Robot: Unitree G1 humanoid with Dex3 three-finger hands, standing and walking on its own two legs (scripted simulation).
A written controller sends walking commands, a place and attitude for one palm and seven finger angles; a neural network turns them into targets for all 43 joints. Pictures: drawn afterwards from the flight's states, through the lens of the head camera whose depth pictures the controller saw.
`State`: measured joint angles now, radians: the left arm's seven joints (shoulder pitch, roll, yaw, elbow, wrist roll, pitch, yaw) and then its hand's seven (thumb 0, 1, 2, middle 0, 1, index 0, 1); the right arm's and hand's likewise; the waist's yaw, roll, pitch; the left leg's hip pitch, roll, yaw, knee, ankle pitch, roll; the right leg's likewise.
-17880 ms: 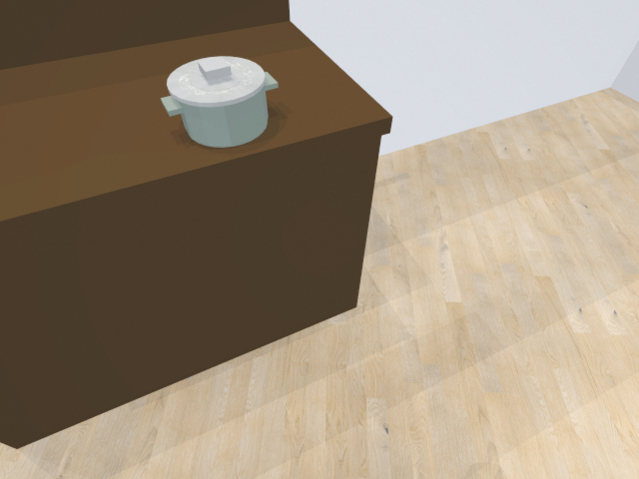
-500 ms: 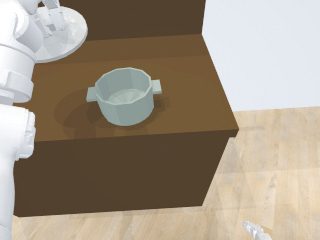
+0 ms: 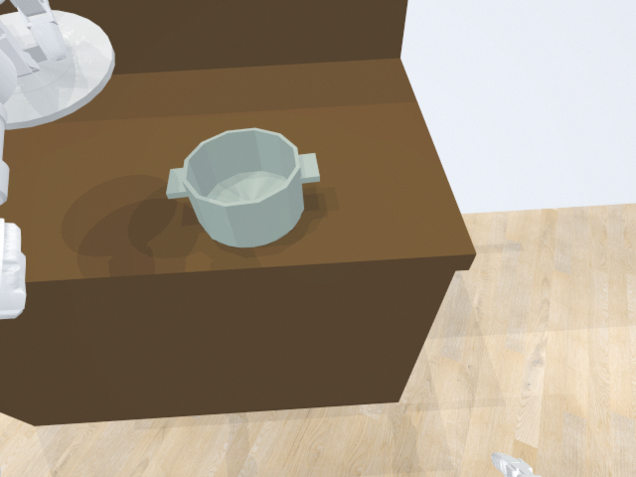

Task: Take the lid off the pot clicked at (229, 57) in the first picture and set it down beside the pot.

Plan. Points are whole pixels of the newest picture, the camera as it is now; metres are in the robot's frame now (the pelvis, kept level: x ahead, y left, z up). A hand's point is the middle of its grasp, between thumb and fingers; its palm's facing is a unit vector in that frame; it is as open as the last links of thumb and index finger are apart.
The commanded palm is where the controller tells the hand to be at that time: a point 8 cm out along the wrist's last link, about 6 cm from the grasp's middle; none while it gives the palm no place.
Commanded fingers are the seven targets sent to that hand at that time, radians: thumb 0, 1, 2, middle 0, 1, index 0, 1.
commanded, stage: move the lid sideways beside the pot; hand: left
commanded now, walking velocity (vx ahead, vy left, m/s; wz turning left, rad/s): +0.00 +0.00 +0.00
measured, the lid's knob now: (13, 46) +0.48 +0.31 +0.30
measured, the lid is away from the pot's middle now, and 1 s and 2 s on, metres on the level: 0.20 0.24 0.24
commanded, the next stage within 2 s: lower the lid onto the table in 0.50 s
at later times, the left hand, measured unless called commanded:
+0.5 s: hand out of the picture +0.44 +0.34 +0.31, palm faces -0.08 -0.08 -0.99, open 5.5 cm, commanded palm +0.42 +0.33 +0.38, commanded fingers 0.00 0.60 1.09 -0.74 -0.96 -1.07 -1.11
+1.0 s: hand out of the picture +0.45 +0.32 +0.29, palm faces -0.12 -0.12 -0.99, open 5.4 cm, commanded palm +0.43 +0.32 +0.35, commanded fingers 0.00 0.60 1.09 -0.74 -0.96 -1.07 -1.11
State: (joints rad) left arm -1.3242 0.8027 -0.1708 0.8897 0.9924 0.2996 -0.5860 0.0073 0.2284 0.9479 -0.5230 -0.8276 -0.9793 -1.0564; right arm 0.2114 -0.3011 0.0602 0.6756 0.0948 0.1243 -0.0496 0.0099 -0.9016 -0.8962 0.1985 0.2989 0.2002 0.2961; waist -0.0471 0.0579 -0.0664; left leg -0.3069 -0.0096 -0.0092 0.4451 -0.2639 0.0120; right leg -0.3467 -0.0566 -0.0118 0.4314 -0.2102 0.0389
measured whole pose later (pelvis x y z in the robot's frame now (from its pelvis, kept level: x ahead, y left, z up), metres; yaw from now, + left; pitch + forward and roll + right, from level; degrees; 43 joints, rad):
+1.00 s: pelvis +0.01 +0.00 +0.00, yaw +0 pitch +8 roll +0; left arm -1.25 0.84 -0.11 0.90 0.99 0.31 -0.57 0.01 0.23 0.95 -0.52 -0.83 -0.98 -1.06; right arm 0.20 -0.30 0.07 0.66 0.10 0.13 -0.05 0.01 -0.90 -0.90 0.20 0.30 0.20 0.30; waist -0.05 0.07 -0.06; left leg -0.31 -0.01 -0.02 0.45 -0.27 0.02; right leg -0.34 -0.06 -0.02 0.41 -0.21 0.04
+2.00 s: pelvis +0.01 +0.01 +0.00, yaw +0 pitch +8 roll -1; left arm -1.12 0.83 -0.07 0.98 0.96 0.18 -0.52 0.00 0.24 0.95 -0.52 -0.83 -0.98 -1.06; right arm 0.23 -0.30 0.06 0.68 0.10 0.14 -0.06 0.01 -0.90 -0.90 0.20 0.30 0.20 0.30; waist -0.07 0.05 -0.05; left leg -0.33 0.00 -0.01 0.49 -0.30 0.02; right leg -0.35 -0.05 -0.01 0.42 -0.22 0.05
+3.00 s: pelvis +0.00 +0.01 -0.01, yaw +0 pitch +9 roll -1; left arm -1.06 0.81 -0.08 1.08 0.95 0.06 -0.48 0.00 0.25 0.94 -0.51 -0.83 -0.98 -1.06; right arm 0.25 -0.30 0.04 0.70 0.10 0.15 -0.09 0.01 -0.90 -0.90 0.20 0.30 0.20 0.30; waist -0.09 0.03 -0.05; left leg -0.39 0.00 -0.01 0.55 -0.32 0.02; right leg -0.40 -0.04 -0.01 0.47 -0.22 0.05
